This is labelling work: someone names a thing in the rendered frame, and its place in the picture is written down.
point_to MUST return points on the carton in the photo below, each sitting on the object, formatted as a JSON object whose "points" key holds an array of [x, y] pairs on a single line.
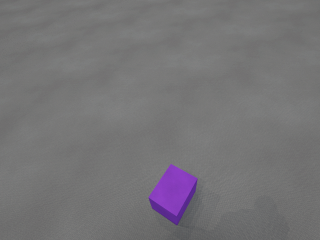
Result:
{"points": [[173, 193]]}

